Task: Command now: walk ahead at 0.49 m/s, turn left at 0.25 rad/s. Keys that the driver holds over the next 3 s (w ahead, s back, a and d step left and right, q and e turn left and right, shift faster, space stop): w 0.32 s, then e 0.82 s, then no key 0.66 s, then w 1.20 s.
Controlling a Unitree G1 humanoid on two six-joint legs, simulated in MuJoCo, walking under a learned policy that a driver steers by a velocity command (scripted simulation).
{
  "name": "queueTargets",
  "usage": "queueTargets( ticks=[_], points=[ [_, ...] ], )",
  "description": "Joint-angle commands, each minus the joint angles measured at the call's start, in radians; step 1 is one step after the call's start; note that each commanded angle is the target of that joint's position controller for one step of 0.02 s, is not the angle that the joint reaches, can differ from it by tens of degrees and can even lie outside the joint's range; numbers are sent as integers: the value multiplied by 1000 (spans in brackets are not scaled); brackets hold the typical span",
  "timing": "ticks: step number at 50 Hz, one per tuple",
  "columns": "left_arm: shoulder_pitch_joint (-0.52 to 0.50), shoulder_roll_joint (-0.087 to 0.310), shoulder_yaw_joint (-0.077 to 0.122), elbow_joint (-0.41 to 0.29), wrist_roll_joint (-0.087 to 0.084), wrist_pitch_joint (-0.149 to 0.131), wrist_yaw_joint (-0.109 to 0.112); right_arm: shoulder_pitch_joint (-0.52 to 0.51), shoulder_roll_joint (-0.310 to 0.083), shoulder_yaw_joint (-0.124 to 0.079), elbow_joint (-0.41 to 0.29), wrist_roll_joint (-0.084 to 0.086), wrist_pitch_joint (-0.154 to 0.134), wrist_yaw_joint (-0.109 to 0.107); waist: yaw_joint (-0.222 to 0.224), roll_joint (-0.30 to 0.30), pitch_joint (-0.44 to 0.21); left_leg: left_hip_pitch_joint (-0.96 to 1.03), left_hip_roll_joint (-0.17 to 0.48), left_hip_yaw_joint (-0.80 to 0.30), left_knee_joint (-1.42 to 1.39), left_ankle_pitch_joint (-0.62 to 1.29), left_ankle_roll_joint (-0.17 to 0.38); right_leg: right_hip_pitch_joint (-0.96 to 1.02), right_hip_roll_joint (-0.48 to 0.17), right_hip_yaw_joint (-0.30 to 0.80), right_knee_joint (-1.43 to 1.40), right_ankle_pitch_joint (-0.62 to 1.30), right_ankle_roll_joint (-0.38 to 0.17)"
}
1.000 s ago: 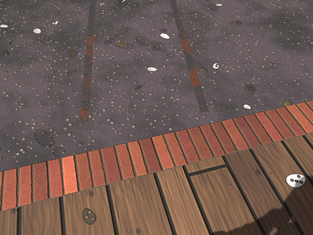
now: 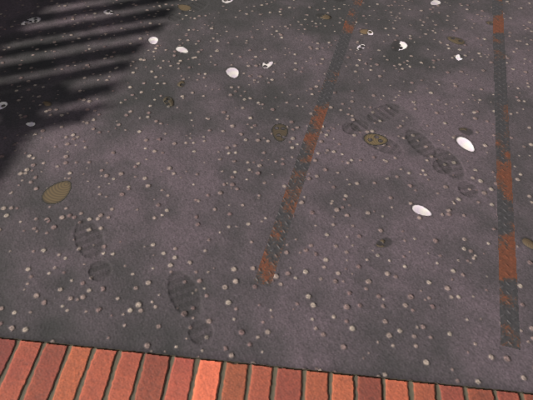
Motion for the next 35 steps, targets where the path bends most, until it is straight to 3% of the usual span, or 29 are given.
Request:
queueTargets(
  ticks=[1,2,3,5,6,8,9,11,13,16,17,18,19,20,21,22,23,24,25,26,27,29,31,33,35],
  points=[
    [256,73,23,58,-7,-11,22,-120,-63,-13,-111,4,-16,-39,98,-35,14,-548,131,7,278,131,50,392,-351,458,-335,-43,-250],
    [219,19,9,50,-10,-10,29,-140,-22,1,-114,-13,-6,-44,72,-22,16,-487,165,13,226,174,57,328,-321,386,-373,51,-246],
    [188,0,5,37,-7,-12,33,-142,6,10,-116,-21,6,-45,47,-30,21,-447,179,27,191,162,55,286,-299,332,-409,104,-239],
    [182,13,15,35,-9,-29,33,-151,0,8,-127,-9,21,-38,18,-48,44,-453,190,58,59,132,38,248,-258,233,-451,125,-232],
    [197,29,20,37,-2,-37,26,-163,-2,12,-132,-6,26,-33,16,-56,48,-447,199,92,-15,196,23,224,-236,182,-459,172,-232],
    [212,54,29,35,19,-39,1,-207,16,28,-142,1,36,-25,18,-44,50,-371,199,158,-200,339,2,144,-199,87,-455,256,-215],
    [234,63,32,43,16,-37,-15,-258,20,33,-159,3,42,-22,28,-55,55,-325,186,180,-257,384,-7,101,-189,67,-451,293,-208],
    [295,93,41,62,9,-36,-39,-315,-6,34,-181,8,53,-21,41,-71,61,-339,171,167,-336,447,-13,157,-215,77,-420,340,-212],
    [345,113,48,76,8,-34,-49,-361,-49,23,-196,13,50,-31,52,-69,69,-391,161,159,-410,466,1,272,-248,94,-379,367,-212],
    [389,123,55,89,2,-13,-42,-444,-69,14,-221,19,38,-44,66,-75,76,-394,136,179,-493,436,29,411,-280,103,-328,339,-185],
    [377,134,59,83,-5,-5,-37,-466,-89,4,-232,32,26,-45,51,-61,71,-326,112,200,-552,472,45,410,-261,101,-278,423,-163],
    [372,152,66,79,-8,-2,-33,-446,-110,-7,-234,49,10,-47,20,-69,27,-162,82,222,-564,545,75,357,-217,76,-191,601,-124],
    [370,146,66,64,-5,-6,-32,-339,-184,-32,-210,69,-9,-52,-17,-39,-97,87,111,188,-493,759,144,271,-136,30,-35,612,-47],
    [531,4,24,50,-2,-17,-29,-113,-240,-32,-166,66,-7,-50,-30,169,-422,610,396,-133,-500,980,378,-23,-12,3,286,181,41],
    [467,40,30,40,-12,-16,-49,129,-220,-34,-101,46,8,-61,-125,196,-505,753,551,-434,-650,999,444,-197,82,61,599,-498,69],
    [307,73,52,7,-27,-7,-53,125,-247,-56,-65,19,-14,-84,-136,96,-265,542,498,-308,-688,916,313,-293,-2,171,742,-460,23],
    [267,85,58,9,-18,-11,-33,-13,-233,-61,-78,44,-22,-99,-79,94,-88,300,461,-136,-706,893,254,-308,-78,163,766,-411,15],
    [319,78,56,22,6,-8,-14,-129,-148,-34,-104,58,-15,-109,-6,75,-104,186,433,-60,-733,945,237,-223,-124,167,705,-401,11],
    [313,17,39,20,14,-3,-8,-193,-87,-17,-122,62,-12,-114,31,55,-69,84,420,5,-763,1002,224,-164,-147,171,665,-370,19],
    [311,-22,28,16,16,3,-6,-227,-76,-16,-147,53,-9,-116,55,47,-68,15,412,55,-800,1037,224,-110,-152,157,645,-350,36],
    [319,-24,31,15,6,8,-9,-251,-81,-23,-167,40,-13,-120,70,35,-81,-17,394,109,-836,1026,229,-76,-138,135,641,-292,47],
    [330,7,42,10,-15,10,-31,-319,-131,-45,-208,25,-26,-128,94,36,-81,-92,347,235,-873,977,221,-29,-111,88,611,-156,71],
    [297,37,49,-14,-10,12,-49,-328,-154,-56,-218,20,-30,-133,94,43,-55,-112,330,305,-884,927,204,-25,-113,66,514,-70,82],
    [225,53,47,-56,4,20,-60,-280,-170,-66,-209,22,-25,-132,67,44,-36,-23,374,292,-888,909,213,-86,-135,92,384,-37,76],
    [198,62,41,-80,-2,30,-57,-263,-198,-83,-214,21,-26,-126,48,48,-31,96,427,272,-883,911,229,-146,-147,116,290,-36,66]
  ],
)
Next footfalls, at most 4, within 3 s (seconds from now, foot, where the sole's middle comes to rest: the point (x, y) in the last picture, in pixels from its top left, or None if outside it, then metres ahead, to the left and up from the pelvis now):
0.38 left None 0.40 0.14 -0.77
0.90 right None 0.42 -0.13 -0.77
1.42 left None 0.49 0.10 -0.77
2.12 right None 0.47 -0.17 -0.77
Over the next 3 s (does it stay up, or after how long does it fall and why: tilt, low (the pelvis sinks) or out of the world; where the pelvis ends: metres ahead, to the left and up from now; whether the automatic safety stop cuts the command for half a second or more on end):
stays up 0.90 -0.28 -0.09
